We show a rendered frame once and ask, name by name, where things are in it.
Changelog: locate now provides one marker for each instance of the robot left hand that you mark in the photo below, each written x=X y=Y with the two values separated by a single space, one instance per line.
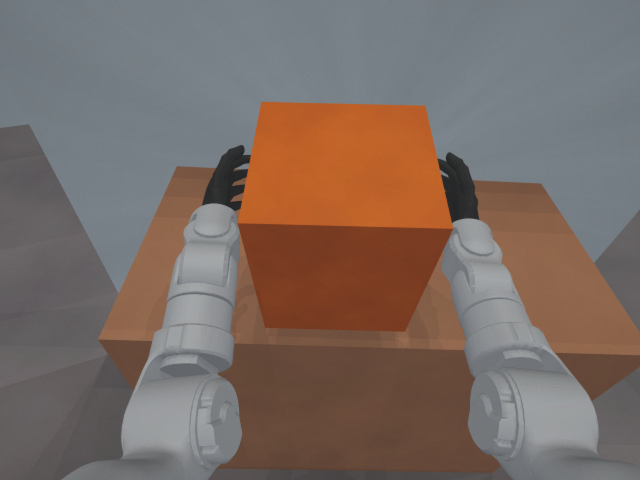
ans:
x=220 y=189

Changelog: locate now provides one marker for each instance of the right robot upper arm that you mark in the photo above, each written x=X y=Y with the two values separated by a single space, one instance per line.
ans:
x=539 y=425

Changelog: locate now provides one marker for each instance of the pedestal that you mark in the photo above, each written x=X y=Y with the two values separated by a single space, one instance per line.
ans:
x=353 y=400

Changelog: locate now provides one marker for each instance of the carton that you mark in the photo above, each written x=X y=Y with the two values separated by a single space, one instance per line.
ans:
x=344 y=214

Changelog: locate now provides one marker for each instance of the robot right hand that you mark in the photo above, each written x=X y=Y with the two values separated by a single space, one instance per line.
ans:
x=460 y=189

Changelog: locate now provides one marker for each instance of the robot left forearm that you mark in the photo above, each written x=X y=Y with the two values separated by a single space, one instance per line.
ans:
x=195 y=337

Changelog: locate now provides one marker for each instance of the robot right forearm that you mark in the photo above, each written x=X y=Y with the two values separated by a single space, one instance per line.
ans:
x=497 y=329

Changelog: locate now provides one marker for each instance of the left robot upper arm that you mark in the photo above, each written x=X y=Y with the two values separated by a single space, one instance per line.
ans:
x=179 y=428

